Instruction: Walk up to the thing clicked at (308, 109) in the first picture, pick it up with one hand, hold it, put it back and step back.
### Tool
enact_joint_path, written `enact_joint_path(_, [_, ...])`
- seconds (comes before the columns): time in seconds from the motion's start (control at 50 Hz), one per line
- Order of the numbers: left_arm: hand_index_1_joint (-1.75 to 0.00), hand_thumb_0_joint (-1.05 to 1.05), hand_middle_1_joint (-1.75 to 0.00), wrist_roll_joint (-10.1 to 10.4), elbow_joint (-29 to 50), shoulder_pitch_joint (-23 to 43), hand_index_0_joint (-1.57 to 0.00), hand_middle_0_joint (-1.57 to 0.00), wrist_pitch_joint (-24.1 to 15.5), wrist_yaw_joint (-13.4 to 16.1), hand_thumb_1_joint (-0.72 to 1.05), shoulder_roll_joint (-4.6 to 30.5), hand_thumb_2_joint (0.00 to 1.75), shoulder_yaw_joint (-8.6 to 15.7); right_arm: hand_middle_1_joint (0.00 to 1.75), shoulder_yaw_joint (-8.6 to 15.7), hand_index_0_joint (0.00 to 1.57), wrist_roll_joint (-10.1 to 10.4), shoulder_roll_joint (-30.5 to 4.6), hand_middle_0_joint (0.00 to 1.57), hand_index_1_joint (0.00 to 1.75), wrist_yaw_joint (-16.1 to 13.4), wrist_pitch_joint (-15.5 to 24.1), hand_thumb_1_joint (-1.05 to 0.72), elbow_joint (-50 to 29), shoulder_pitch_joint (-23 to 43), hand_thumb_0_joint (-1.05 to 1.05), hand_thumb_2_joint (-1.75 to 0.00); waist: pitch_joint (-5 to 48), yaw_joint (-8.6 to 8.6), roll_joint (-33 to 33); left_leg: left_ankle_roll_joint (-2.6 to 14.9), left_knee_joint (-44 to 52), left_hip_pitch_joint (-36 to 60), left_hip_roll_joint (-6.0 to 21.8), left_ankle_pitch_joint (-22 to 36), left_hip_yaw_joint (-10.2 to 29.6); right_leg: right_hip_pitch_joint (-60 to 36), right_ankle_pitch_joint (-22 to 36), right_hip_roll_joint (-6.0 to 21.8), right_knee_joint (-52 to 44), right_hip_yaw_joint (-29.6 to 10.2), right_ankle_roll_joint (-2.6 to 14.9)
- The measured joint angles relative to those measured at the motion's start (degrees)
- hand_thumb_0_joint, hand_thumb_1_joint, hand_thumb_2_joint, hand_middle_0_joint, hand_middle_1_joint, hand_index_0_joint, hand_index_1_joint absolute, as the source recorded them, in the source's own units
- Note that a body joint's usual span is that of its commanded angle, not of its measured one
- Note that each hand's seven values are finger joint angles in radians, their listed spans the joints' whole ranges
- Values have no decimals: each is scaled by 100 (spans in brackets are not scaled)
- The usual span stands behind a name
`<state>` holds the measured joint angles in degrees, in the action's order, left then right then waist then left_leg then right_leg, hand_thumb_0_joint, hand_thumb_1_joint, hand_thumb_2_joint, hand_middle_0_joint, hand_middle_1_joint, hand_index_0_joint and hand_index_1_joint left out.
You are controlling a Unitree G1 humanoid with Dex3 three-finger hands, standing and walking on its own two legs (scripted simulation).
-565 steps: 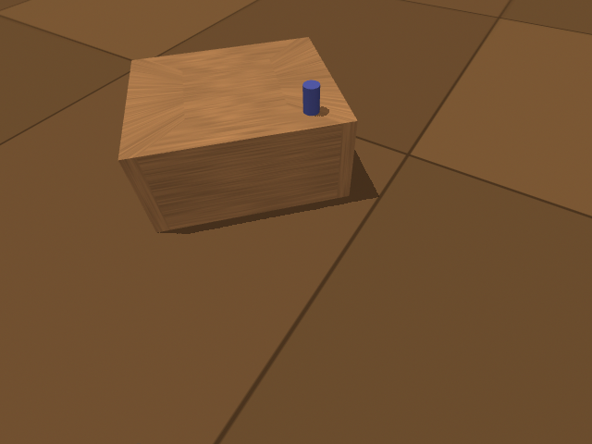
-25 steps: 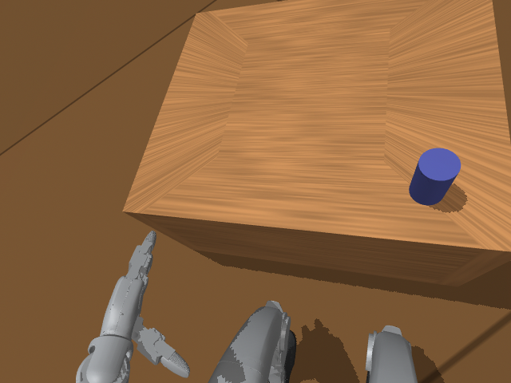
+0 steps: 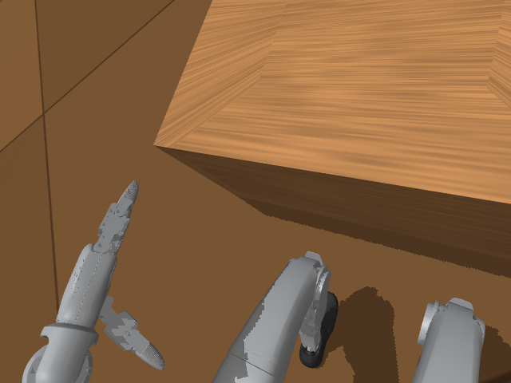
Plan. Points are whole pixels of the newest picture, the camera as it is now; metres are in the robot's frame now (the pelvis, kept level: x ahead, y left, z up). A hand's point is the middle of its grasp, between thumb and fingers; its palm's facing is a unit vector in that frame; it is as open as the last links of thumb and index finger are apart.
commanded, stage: close in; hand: right
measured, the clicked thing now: out of the picture +0.54 -0.21 -0.07
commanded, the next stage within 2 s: rest palm in 0.32 s
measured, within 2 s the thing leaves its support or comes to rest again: leaves its support in 1.70 s
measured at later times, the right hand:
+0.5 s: hand out of the picture +0.50 -0.22 -0.06, palm faces +0.20 +0.98 +0.04, open 17.4 cm
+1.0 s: hand out of the picture +0.54 -0.21 -0.07, palm faces +0.20 +0.98 +0.00, open 14.4 cm
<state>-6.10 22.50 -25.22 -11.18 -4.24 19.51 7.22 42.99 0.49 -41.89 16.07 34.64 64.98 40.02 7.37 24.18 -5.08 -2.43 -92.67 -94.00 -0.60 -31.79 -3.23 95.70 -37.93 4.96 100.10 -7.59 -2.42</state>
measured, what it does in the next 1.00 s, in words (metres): stands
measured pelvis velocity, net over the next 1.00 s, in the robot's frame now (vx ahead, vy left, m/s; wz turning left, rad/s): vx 0.00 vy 0.00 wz -0.02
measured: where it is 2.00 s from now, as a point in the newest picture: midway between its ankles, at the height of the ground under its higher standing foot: (365, 370)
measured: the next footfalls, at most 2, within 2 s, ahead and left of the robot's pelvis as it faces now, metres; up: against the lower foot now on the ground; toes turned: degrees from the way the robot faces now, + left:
none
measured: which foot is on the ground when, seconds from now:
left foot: down 0.00-1.00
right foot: down 0.00-1.00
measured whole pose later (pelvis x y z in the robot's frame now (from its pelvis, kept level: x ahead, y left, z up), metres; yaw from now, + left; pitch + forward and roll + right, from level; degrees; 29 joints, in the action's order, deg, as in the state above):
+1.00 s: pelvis +0.00 +0.00 -0.02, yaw -1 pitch +34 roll +5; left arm -4.0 31.6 -28.9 -6.9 -5.4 21.7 13.1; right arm 35.4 -4.2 -36.2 4.1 30.2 62.6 46.3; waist 8.0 24.9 -2.6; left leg -2.5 -97.8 -99.2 -0.1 -32.9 -1.5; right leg 99.6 -38.5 4.2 103.5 -6.2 -2.4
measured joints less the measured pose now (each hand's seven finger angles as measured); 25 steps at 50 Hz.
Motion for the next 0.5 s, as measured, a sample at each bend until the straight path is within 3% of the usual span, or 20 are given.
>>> enact_joint_path(0.12, [-6, -1, -5, 50, -121, -114, -7, -7, 60, -41, -53, -5, 5, 272, 4, -344, 5, -153, 341, 6, 4, -320, -214, 54, -497, -14, -2, -2, 108, -21, 132, 19, -92, -129, 21, -18, -58, 165, -3, -33, 109, -73, -20])
enact_joint_path(0.2, [-5, -1, -5, 54, -39, -202, -7, -6, 262, -72, -52, -61, 5, 315, 4, -474, 5, -165, 496, 6, 4, -502, -316, 53, -581, 10, -2, -1, 109, -81, 269, -4, -161, -140, 28, -48, 17, 135, -32, -37, 140, 3, 7])
enact_joint_path(0.32, [-5, -1, -5, 129, 429, -234, -7, -6, 394, -81, -53, 59, 5, 292, 4, -566, 5, -165, 683, 6, 4, -691, -405, 53, -282, 79, -1, -2, 114, -140, 396, -37, -196, -87, 23, -65, 101, 28, -52, -27, 129, 91, 43])
enact_joint_path(0.5, [-5, -1, -5, 204, 683, -288, -6, -6, 287, -23, -54, 166, 6, 573, 4, -695, 5, -277, 943, 5, 4, -985, -230, 51, -336, 28, -1, -3, 139, -115, 193, 9, -227, -96, 63, -67, 102, 17, -2, -70, 89, 92, 0])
